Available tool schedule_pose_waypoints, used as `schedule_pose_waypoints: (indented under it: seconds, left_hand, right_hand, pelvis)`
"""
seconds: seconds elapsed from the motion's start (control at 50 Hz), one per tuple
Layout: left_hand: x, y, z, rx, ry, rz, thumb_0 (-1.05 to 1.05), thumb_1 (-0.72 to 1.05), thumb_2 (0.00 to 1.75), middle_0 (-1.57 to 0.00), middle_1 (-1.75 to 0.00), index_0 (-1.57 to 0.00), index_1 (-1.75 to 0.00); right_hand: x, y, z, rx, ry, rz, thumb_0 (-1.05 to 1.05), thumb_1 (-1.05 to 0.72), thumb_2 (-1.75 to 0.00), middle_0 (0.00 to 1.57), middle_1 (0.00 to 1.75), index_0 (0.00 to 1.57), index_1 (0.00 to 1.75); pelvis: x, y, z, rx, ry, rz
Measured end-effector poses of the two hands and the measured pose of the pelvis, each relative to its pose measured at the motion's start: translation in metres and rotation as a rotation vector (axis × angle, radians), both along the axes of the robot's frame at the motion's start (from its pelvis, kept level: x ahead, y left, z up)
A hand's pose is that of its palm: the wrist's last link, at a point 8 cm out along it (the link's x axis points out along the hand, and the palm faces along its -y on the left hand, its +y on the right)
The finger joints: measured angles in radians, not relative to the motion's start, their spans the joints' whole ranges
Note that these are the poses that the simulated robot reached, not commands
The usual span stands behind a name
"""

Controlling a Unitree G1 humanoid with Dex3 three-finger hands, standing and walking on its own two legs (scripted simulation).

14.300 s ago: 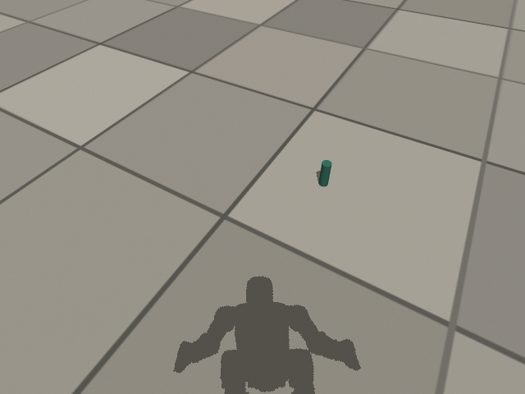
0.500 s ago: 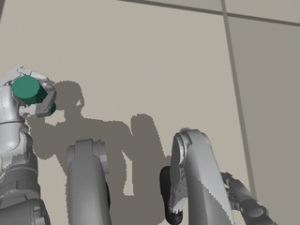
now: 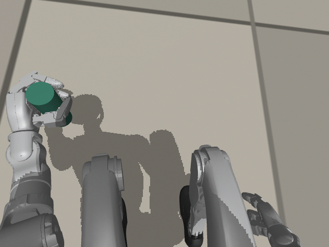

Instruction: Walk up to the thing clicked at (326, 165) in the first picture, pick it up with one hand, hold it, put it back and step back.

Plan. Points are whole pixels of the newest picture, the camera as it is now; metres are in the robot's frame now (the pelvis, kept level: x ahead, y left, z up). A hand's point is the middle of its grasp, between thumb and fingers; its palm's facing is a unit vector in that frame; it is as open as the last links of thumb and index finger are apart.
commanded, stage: settle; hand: left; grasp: from the side
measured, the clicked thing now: (52, 107) +0.43 +0.26 -0.06
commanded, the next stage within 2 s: lift in 0.18 s
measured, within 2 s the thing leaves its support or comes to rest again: neither
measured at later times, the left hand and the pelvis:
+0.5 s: hand (55, 97) +0.44 +0.23 -0.01, palm faces +0.15 -0.99 -0.04, open 6.6 cm; pelvis +0.00 +0.00 +0.02, yaw +1 degrees
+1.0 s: hand (25, 78) +0.41 +0.23 +0.12, palm faces +0.15 -0.99 -0.05, open 6.6 cm; pelvis +0.01 +0.00 +0.11, yaw +2 degrees
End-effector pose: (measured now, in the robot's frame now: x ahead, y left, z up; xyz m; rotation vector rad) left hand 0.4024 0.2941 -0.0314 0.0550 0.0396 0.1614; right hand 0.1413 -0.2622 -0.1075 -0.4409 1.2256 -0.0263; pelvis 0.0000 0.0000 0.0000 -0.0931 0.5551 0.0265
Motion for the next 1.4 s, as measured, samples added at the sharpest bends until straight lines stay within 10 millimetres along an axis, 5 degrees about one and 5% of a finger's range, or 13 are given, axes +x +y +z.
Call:
schedule_pose_waypoints:
  seconds: [0.44, 0.68, 1.0, 1.4]
  left_hand:
    - [0.006, -0.009, 0.017, -0.010, -0.005, 0.003, 0.04, 0.02, 1.09, -0.92, -1.04, -0.94, -1.07]
    - [-0.002, -0.011, 0.056, -0.023, -0.013, -0.013, 0.04, 0.02, 1.09, -0.92, -1.04, -0.94, -1.07]
    - [-0.021, -0.018, 0.151, -0.012, -0.006, -0.014, 0.04, 0.02, 1.10, -0.91, -1.06, -0.94, -1.07]
    - [-0.032, -0.027, 0.300, -0.007, 0.021, 0.018, 0.04, 0.02, 1.10, -0.91, -1.06, -0.93, -1.07]
  right_hand:
    - [-0.017, -0.003, 0.006, 0.016, 0.025, -0.040, 0.01, -0.90, -0.90, 0.21, 0.30, 0.20, 0.30]
    - [-0.003, -0.001, 0.031, 0.029, -0.033, -0.067, 0.01, -0.91, -0.90, 0.21, 0.30, 0.20, 0.30]
    - [0.032, 0.012, 0.106, 0.064, -0.151, -0.093, 0.01, -0.90, -0.90, 0.21, 0.30, 0.20, 0.30]
    - [0.068, 0.032, 0.246, 0.101, -0.270, -0.111, 0.01, -0.89, -0.89, 0.21, 0.30, 0.20, 0.30]
  pelvis:
    - [0.000, -0.002, 0.011, 0.017, 0.008, 0.006]
    - [0.003, -0.003, 0.038, 0.024, 0.020, 0.011]
    - [0.012, 0.000, 0.112, 0.028, 0.009, 0.019]
    - [0.047, 0.004, 0.239, 0.036, -0.128, 0.043]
